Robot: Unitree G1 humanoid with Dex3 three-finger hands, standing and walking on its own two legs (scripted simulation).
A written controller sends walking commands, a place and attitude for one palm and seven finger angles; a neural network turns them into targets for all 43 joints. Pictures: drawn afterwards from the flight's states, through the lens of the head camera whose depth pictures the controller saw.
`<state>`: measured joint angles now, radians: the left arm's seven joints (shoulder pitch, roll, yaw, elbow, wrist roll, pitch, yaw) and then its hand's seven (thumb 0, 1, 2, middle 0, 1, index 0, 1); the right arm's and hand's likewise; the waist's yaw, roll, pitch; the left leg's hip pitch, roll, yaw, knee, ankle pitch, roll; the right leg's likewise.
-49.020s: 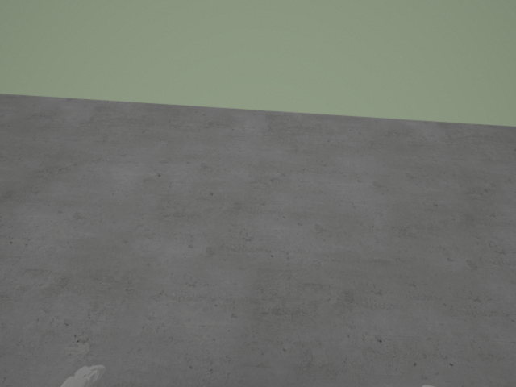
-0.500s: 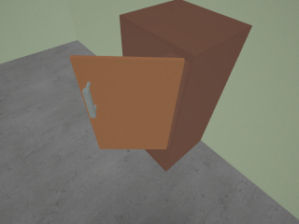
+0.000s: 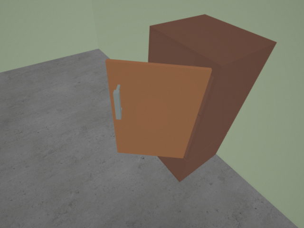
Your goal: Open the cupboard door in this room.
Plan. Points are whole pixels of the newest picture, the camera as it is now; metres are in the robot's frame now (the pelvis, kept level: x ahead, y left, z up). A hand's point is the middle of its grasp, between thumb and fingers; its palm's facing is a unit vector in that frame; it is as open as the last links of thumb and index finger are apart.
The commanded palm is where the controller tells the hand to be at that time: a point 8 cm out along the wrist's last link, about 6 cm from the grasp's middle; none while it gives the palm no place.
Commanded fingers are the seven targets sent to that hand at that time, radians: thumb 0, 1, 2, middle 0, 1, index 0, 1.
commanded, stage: shuffle to correct the standing spot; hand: left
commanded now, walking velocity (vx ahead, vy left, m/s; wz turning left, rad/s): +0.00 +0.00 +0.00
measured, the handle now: (118, 102) +0.59 +0.18 -0.03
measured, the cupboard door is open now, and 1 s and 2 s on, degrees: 49 49 49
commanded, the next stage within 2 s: come to a stop and stand still in 0.94 s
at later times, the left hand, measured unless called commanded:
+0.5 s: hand out of the picture +0.00 +0.18 -0.19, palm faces +0.02 -1.00 -0.09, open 7.3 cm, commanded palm none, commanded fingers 0.00 0.90 0.90 -0.20 -0.30 -0.20 -0.30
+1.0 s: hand out of the picture +0.14 +0.12 -0.16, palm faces -0.11 -0.99 -0.07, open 7.3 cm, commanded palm none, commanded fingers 0.00 0.90 0.90 -0.20 -0.30 -0.20 -0.30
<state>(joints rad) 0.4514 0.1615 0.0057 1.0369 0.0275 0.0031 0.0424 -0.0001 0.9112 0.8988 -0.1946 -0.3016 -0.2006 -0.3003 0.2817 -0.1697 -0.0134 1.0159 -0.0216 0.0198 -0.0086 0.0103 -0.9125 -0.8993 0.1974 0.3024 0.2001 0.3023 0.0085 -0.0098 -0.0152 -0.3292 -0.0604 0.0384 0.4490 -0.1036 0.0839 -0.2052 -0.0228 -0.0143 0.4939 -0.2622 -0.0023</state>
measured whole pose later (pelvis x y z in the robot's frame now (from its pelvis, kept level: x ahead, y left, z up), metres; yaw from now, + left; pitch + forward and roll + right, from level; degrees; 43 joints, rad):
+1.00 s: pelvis +0.03 -0.01 +0.02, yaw -2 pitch +1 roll -1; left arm 0.15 0.13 0.03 0.99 0.02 0.02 -0.02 0.00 0.92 0.90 -0.19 -0.30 -0.20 -0.30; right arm 0.52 -0.07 0.00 1.12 -0.04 -0.05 -0.02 0.00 -0.91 -0.90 0.20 0.30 0.20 0.30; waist -0.10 -0.05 0.01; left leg -0.15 -0.02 0.09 0.28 -0.16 0.07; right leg -0.48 -0.07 -0.06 0.75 -0.26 -0.02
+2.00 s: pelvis +0.02 +0.03 +0.00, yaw +0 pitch -3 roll +0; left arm 0.35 0.17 0.01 0.99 0.03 0.03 0.03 0.00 0.91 0.90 -0.20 -0.30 -0.20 -0.30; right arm 0.27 -0.21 -0.02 0.95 -0.02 0.04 0.00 0.00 -0.93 -0.90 0.20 0.30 0.20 0.30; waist 0.01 0.05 0.02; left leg -0.27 -0.08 0.09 0.52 -0.20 0.11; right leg -0.32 -0.05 0.04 0.57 -0.29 -0.02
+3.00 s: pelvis +0.06 -0.02 -0.01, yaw +5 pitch +1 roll +0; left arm 0.44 0.19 0.07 0.20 -0.18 -0.13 0.09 0.02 0.87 0.87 -0.20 -0.34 -0.21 -0.34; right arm 0.33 -0.23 0.01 0.82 0.04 -0.24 -0.07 0.01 -0.91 -0.90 0.20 0.30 0.20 0.30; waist -0.04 0.02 -0.06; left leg -0.34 -0.06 -0.01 0.63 -0.30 0.04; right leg -0.34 -0.01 -0.02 0.64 -0.32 -0.01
